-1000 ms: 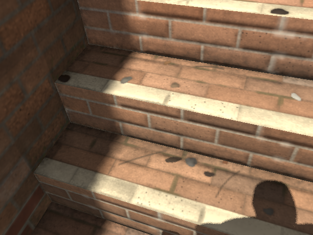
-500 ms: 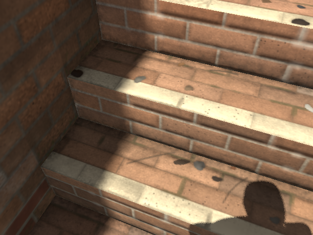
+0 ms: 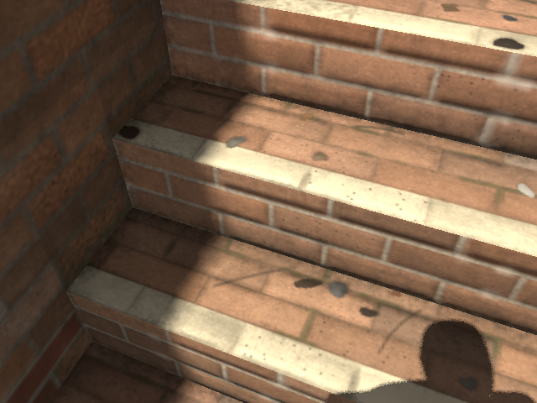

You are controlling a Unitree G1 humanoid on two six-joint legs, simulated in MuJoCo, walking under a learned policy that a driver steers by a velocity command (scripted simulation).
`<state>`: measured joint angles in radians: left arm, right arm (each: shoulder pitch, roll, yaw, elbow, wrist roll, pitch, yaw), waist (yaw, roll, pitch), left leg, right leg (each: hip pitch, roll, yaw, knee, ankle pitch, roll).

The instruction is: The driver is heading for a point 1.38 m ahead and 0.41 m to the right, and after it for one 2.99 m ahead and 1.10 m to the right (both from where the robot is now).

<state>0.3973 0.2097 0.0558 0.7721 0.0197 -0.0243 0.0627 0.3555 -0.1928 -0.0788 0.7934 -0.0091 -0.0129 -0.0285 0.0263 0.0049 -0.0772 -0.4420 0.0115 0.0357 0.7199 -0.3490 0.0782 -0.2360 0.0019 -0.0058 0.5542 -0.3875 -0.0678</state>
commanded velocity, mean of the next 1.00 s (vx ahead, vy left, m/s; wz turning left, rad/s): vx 0.39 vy -0.03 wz -0.28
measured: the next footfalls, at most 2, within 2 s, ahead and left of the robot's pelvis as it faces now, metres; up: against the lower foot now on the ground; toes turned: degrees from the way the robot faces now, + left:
left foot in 0.28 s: +0.11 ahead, +0.17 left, +0.00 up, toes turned +7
right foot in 0.60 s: +0.31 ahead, -0.01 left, +0.20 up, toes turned +2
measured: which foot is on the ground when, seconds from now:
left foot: up 0.00-0.26, down 0.28-0.58, up 0.60-1.00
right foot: down 0.00-0.28, up 0.30-0.58, down 0.60-1.00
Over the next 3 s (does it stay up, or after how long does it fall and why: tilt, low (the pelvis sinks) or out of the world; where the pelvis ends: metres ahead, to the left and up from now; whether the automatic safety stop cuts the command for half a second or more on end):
stays up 0.73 -0.12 0.58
